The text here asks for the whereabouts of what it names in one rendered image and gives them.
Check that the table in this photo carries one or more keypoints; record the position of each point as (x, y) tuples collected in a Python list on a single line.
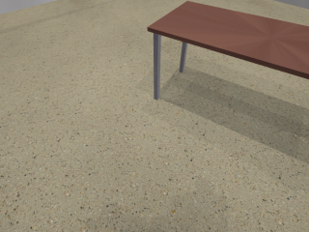
[(269, 42)]

